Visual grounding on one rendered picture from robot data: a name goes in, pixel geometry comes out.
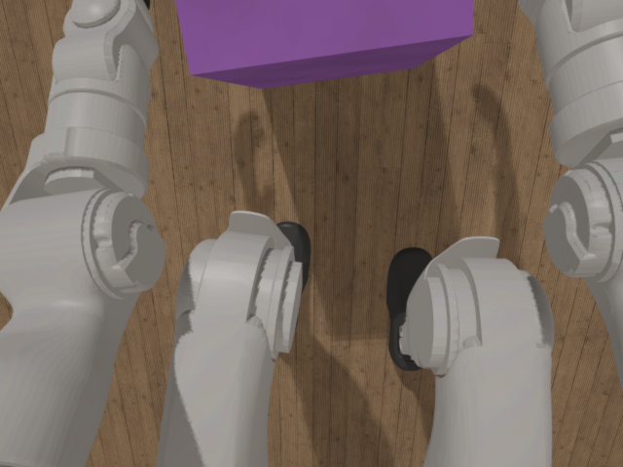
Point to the right robot shin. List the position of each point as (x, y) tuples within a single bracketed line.
[(481, 247)]

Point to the right robot forearm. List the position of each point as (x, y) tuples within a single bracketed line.
[(580, 46)]

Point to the left robot forearm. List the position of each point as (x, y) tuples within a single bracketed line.
[(98, 104)]

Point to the left robot upper arm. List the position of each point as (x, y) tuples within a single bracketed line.
[(72, 266)]

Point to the left robot thigh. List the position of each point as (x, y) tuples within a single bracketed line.
[(221, 369)]

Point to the right robot upper arm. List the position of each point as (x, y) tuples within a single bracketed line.
[(583, 232)]

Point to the carton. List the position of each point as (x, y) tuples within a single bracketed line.
[(274, 43)]

